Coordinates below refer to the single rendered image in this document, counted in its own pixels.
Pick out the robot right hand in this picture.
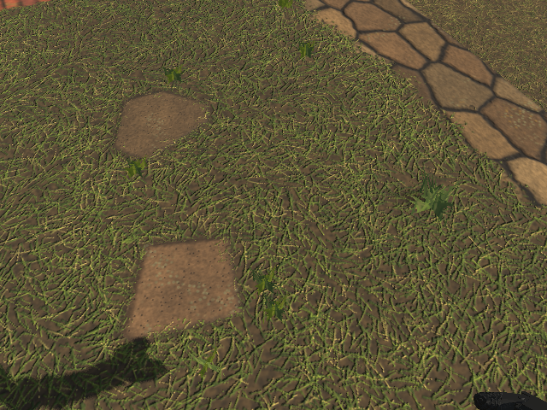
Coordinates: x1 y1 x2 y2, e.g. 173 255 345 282
473 391 547 410

